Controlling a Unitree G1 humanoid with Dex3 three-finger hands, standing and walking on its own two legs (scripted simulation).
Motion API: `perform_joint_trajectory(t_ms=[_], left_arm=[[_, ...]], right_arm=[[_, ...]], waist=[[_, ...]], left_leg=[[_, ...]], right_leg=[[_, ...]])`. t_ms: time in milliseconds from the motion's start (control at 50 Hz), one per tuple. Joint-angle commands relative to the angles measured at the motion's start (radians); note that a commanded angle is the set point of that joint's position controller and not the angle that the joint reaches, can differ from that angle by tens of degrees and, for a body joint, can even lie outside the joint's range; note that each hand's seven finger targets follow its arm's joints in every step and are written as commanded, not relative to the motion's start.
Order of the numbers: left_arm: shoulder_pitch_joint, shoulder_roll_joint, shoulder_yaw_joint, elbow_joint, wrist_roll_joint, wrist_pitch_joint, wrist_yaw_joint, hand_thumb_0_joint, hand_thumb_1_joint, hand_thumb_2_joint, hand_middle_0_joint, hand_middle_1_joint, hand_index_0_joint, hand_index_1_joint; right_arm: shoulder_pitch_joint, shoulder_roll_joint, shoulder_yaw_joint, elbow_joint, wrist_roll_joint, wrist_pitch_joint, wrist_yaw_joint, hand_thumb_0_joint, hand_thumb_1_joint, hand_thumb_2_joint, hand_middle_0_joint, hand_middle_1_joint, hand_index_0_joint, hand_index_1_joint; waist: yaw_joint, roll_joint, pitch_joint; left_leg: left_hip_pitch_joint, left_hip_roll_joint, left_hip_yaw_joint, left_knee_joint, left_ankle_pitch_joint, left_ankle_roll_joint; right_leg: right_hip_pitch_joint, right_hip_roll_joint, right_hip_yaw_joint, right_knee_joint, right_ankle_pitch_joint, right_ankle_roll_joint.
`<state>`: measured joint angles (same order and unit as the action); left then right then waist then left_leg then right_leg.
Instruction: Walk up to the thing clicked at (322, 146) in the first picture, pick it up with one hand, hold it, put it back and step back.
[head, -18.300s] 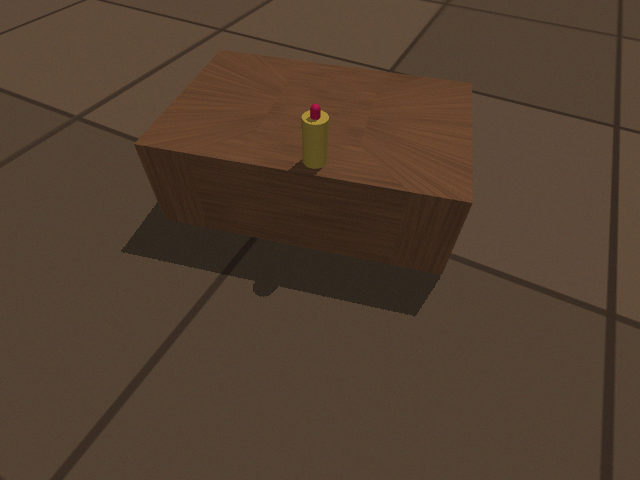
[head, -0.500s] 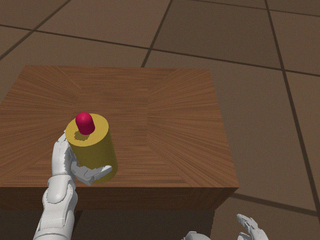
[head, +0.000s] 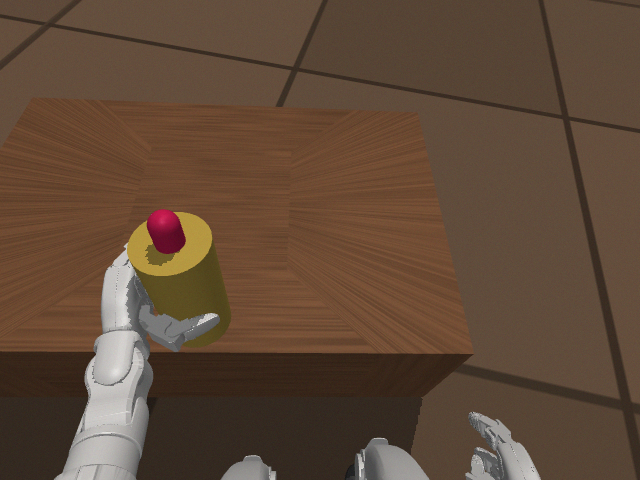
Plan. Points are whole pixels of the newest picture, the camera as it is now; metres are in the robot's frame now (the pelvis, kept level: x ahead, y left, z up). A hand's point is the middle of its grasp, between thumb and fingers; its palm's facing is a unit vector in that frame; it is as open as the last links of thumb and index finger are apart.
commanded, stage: crouch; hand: left
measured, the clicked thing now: (183, 275) +0.35 +0.16 +0.04
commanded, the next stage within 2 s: lower in 0.92 s
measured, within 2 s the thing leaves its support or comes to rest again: neither
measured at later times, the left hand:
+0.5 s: hand (196, 292) +0.41 +0.19 -0.12, palm faces +0.11 -0.99 -0.03, open 11.8 cm
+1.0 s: hand (201, 295) +0.43 +0.19 -0.17, palm faces +0.13 -0.99 -0.03, open 11.8 cm
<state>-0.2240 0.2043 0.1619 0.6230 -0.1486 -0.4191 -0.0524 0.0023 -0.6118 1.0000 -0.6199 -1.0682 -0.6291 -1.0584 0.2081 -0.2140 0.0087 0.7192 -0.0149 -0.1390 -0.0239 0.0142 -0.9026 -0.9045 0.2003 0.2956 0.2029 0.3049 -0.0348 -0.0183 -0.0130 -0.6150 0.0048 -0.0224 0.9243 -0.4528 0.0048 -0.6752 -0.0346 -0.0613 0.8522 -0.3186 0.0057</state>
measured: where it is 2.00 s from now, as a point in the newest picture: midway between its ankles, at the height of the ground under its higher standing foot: outside the picture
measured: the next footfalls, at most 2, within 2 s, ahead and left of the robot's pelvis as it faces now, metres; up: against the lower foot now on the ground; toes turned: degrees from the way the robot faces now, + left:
none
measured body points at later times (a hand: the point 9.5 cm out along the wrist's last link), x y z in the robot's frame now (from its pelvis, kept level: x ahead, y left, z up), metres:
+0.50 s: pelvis -0.02 +0.00 -0.10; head +0.13 +0.02 +0.32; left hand +0.39 +0.24 -0.11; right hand +0.04 -0.26 -0.23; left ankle +0.01 +0.11 -0.69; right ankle +0.06 -0.13 -0.69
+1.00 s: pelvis -0.02 +0.00 -0.14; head +0.16 +0.02 +0.27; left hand +0.41 +0.24 -0.17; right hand +0.07 -0.27 -0.27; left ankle +0.01 +0.11 -0.69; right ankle +0.06 -0.13 -0.69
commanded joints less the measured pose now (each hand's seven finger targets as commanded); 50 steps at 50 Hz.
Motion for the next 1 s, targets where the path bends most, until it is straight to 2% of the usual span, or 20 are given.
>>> perform_joint_trajectory(t_ms=[0,80,160,200,240,260,300,320,380,400,420,440,500,540,640,680,780,820,860,980], left_arm=[[-0.529,0.200,0.105,-0.202,-0.021,-0.207,-0.010,0.000,-0.042,1.257,-1.246,-1.459,-1.278,-1.451],[-0.607,0.236,0.135,-0.149,-0.036,-0.279,-0.035,0.000,-0.036,1.267,-1.264,-1.468,-1.290,-1.464],[-0.660,0.210,0.097,-0.099,-0.039,-0.311,-0.046,0.000,-0.082,1.243,-1.255,-1.436,-1.270,-1.442],[-0.692,0.257,0.117,-0.105,-0.031,-0.313,-0.052,0.000,-0.066,1.241,-1.242,-1.410,-1.247,-1.424],[-0.718,0.272,0.116,-0.120,-0.033,-0.314,-0.057,0.000,-0.061,1.233,-1.236,-1.403,-1.245,-1.414],[-0.731,0.270,0.121,-0.100,-0.037,-0.311,-0.060,0.000,-0.070,1.237,-1.248,-1.416,-1.259,-1.426],[-0.781,0.291,0.146,-0.117,-0.041,-0.306,-0.049,0.000,-0.067,1.251,-1.251,-1.417,-1.259,-1.430],[-0.762,0.304,0.174,-0.088,-0.046,-0.302,-0.041,0.000,-0.086,1.249,-1.254,-1.430,-1.268,-1.438],[-0.746,0.334,0.199,-0.052,-0.033,-0.293,-0.031,0.000,-0.083,1.261,-1.233,-1.423,-1.246,-1.432],[-0.773,0.322,0.176,-0.081,-0.028,-0.296,-0.034,0.000,-0.079,1.263,-1.231,-1.420,-1.242,-1.431],[-0.772,0.351,0.210,-0.078,-0.031,-0.298,-0.028,0.000,-0.089,1.253,-1.230,-1.418,-1.241,-1.429],[-0.771,0.343,0.206,-0.049,-0.028,-0.294,-0.029,0.000,-0.092,1.260,-1.233,-1.426,-1.248,-1.435],[-0.777,0.343,0.206,-0.024,-0.019,-0.291,-0.031,0.000,-0.080,1.256,-1.236,-1.426,-1.253,-1.432],[-0.788,0.351,0.213,-0.037,-0.016,-0.298,-0.033,0.000,-0.073,1.260,-1.217,-1.419,-1.236,-1.423],[-0.778,0.340,0.208,0.003,-0.020,-0.291,-0.052,0.000,-0.044,1.282,-1.237,-1.442,-1.259,-1.444],[-0.794,0.360,0.227,-0.027,-0.020,-0.294,-0.046,0.000,-0.055,1.282,-1.232,-1.430,-1.245,-1.440],[-0.804,0.358,0.216,-0.033,-0.021,-0.288,-0.053,0.000,-0.077,1.278,-1.208,-1.413,-1.217,-1.428],[-0.836,0.361,0.215,-0.043,-0.017,-0.290,-0.051,0.000,-0.071,1.294,-1.216,-1.427,-1.225,-1.442],[-0.854,0.378,0.226,-0.061,-0.021,-0.290,-0.041,0.000,-0.104,1.285,-1.224,-1.431,-1.231,-1.448],[-0.883,0.385,0.226,-0.052,-0.016,-0.281,-0.035,0.000,-0.120,1.286,-1.232,-1.439,-1.241,-1.455]], right_arm=[[0.033,-0.155,-0.068,-0.095,-0.007,-0.032,0.001,0.000,-0.885,-0.896,0.200,0.300,0.200,0.300],[0.067,-0.165,-0.064,-0.101,-0.016,-0.026,0.017,0.000,-0.900,-0.901,0.200,0.300,0.200,0.300],[0.113,-0.191,-0.070,-0.069,-0.024,-0.011,0.025,0.000,-0.910,-0.904,0.200,0.300,0.200,0.300],[0.134,-0.210,-0.077,-0.056,-0.027,0.002,0.023,0.000,-0.907,-0.905,0.200,0.300,0.200,0.300],[0.121,-0.210,-0.073,-0.060,-0.023,0.007,0.023,0.000,-0.901,-0.903,0.200,0.300,0.200,0.300],[0.131,-0.219,-0.077,-0.048,-0.024,0.012,0.022,0.000,-0.905,-0.903,0.200,0.300,0.200,0.300],[0.123,-0.207,-0.072,-0.053,-0.022,0.022,0.021,0.000,-0.900,-0.903,0.200,0.300,0.200,0.300],[0.130,-0.213,-0.077,-0.043,-0.018,0.026,0.021,0.000,-0.903,-0.903,0.200,0.300,0.200,0.300],[0.133,-0.223,-0.079,-0.037,-0.014,0.037,0.023,0.000,-0.901,-0.904,0.200,0.300,0.200,0.300],[0.128,-0.215,-0.075,-0.040,-0.016,0.040,0.023,0.000,-0.902,-0.905,0.200,0.300,0.200,0.300],[0.123,-0.212,-0.075,-0.043,-0.015,0.042,0.021,0.000,-0.908,-0.906,0.200,0.300,0.200,0.300],[0.126,-0.210,-0.074,-0.037,-0.014,0.042,0.021,0.000,-0.905,-0.906,0.200,0.300,0.200,0.300],[0.126,-0.214,-0.076,-0.028,-0.015,0.045,0.023,0.000,-0.908,-0.906,0.200,0.300,0.200,0.300],[0.122,-0.221,-0.076,-0.029,-0.017,0.045,0.025,0.000,-0.906,-0.906,0.200,0.300,0.200,0.300],[0.137,-0.222,-0.072,-0.020,-0.017,0.044,0.029,0.000,-0.910,-0.907,0.200,0.300,0.200,0.300],[0.137,-0.219,-0.071,-0.021,-0.018,0.045,0.031,0.000,-0.911,-0.908,0.200,0.300,0.200,0.300],[0.140,-0.228,-0.070,-0.014,-0.021,0.046,0.032,0.000,-0.912,-0.910,0.200,0.300,0.200,0.300],[0.147,-0.222,-0.069,-0.013,-0.025,0.046,0.033,0.000,-0.917,-0.911,0.200,0.300,0.200,0.300],[0.136,-0.217,-0.068,-0.015,-0.024,0.046,0.033,0.000,-0.917,-0.911,0.200,0.300,0.200,0.300],[0.126,-0.220,-0.066,-0.019,-0.023,0.047,0.031,0.000,-0.921,-0.911,0.200,0.300,0.200,0.300]], waist=[[-0.027,0.067,-0.384],[-0.021,0.127,-0.558],[-0.042,0.178,-0.655],[-0.046,0.173,-0.706],[-0.037,0.176,-0.706],[-0.048,0.182,-0.722],[-0.044,0.144,-0.721],[-0.039,0.134,-0.727],[-0.042,0.121,-0.737],[-0.047,0.143,-0.747],[-0.038,0.132,-0.743],[-0.055,0.119,-0.732],[-0.058,0.138,-0.732],[-0.050,0.182,-0.740],[-0.068,0.173,-0.769],[-0.062,0.168,-0.786],[-0.068,0.197,-0.818],[-0.084,0.192,-0.833],[-0.074,0.187,-0.821],[-0.086,0.193,-0.820]], left_leg=[[-0.066,-0.020,-0.005,-0.039,0.137,0.001],[-0.132,-0.025,-0.012,0.064,0.169,-0.009],[-0.132,-0.019,-0.041,0.153,0.266,-0.019],[-0.165,-0.017,-0.044,0.197,0.285,-0.013],[-0.199,-0.017,-0.045,0.205,0.245,-0.017],[-0.200,-0.016,-0.050,0.216,0.248,-0.018],[-0.283,-0.022,-0.041,0.237,0.166,-0.009],[-0.294,-0.022,-0.042,0.242,0.154,-0.008],[-0.336,-0.022,-0.044,0.270,0.156,-0.006],[-0.345,-0.023,-0.039,0.282,0.148,-0.005],[-0.372,-0.025,-0.033,0.291,0.121,-0.002],[-0.386,-0.024,-0.035,0.294,0.103,-0.001],[-0.408,-0.022,-0.034,0.321,0.086,0.000],[-0.374,-0.018,-0.051,0.323,0.109,-0.009],[-0.410,-0.020,-0.048,0.371,0.167,-0.007],[-0.444,-0.024,-0.036,0.395,0.160,-0.002],[-0.409,-0.020,-0.047,0.433,0.253,-0.006],[-0.456,-0.024,-0.039,0.454,0.238,-0.001],[-0.490,-0.026,-0.030,0.453,0.171,0.002],[-0.518,-0.026,-0.035,0.462,0.109,0.001]], right_leg=[[0.089,0.011,0.030,0.013,0.117,-0.028],[0.008,0.014,0.028,0.133,0.131,-0.039],[-0.147,0.022,0.011,0.238,0.156,-0.052],[-0.173,0.020,0.017,0.268,0.166,-0.054],[-0.195,0.025,0.015,0.292,0.138,-0.057],[-0.219,0.023,0.013,0.304,0.131,-0.059],[-0.196,0.022,0.022,0.307,0.092,-0.054],[-0.201,0.022,0.020,0.316,0.085,-0.053],[-0.223,0.020,0.017,0.348,0.082,-0.055],[-0.233,0.019,0.023,0.352,0.077,-0.055],[-0.216,0.019,0.028,0.351,0.063,-0.052],[-0.224,0.019,0.026,0.355,0.055,-0.052],[-0.285,0.018,0.028,0.376,0.033,-0.054],[-0.350,0.019,0.016,0.405,0.029,-0.060],[-0.363,0.019,0.014,0.443,0.078,-0.062],[-0.344,0.016,0.025,0.448,0.086,-0.059],[-0.404,0.016,0.021,0.493,0.136,-0.064],[-0.390,0.013,0.029,0.505,0.150,-0.061],[-0.373,0.012,0.039,0.497,0.110,-0.058],[-0.420,0.010,0.035,0.516,0.052,-0.059]])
